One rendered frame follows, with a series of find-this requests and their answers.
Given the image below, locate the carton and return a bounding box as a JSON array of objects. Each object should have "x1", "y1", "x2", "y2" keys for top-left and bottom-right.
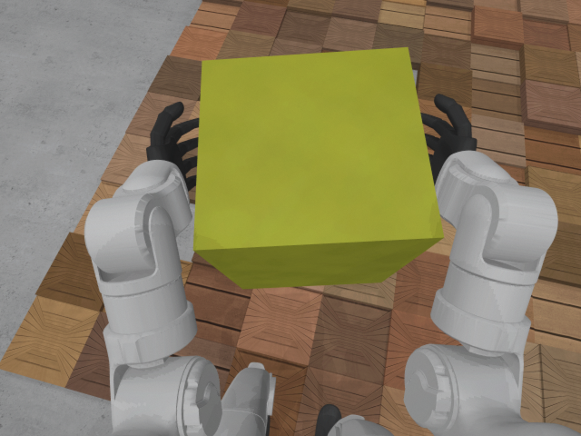
[{"x1": 193, "y1": 47, "x2": 444, "y2": 289}]

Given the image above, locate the robot left forearm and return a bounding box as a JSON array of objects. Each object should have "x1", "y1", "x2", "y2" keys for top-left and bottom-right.
[{"x1": 84, "y1": 160, "x2": 198, "y2": 423}]

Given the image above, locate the right robot upper arm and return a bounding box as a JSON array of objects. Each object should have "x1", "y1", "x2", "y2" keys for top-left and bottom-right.
[{"x1": 404, "y1": 343, "x2": 581, "y2": 436}]

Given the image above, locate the robot left hand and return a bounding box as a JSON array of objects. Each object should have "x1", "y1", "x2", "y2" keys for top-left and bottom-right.
[{"x1": 146, "y1": 102, "x2": 200, "y2": 192}]

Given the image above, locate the left robot upper arm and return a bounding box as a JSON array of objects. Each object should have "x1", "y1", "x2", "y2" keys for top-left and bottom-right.
[{"x1": 110, "y1": 356, "x2": 222, "y2": 436}]

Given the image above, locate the right robot shin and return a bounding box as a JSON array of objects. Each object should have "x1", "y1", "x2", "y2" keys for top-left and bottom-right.
[{"x1": 328, "y1": 414, "x2": 365, "y2": 436}]

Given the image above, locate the robot right forearm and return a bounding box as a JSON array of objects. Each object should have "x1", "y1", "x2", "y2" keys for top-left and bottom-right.
[{"x1": 430, "y1": 151, "x2": 558, "y2": 408}]

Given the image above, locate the left robot thigh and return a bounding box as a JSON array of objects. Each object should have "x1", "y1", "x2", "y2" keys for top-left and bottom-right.
[{"x1": 213, "y1": 368, "x2": 276, "y2": 436}]

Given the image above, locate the robot right hand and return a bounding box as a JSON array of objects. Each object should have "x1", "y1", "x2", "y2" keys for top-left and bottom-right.
[{"x1": 420, "y1": 94, "x2": 478, "y2": 185}]

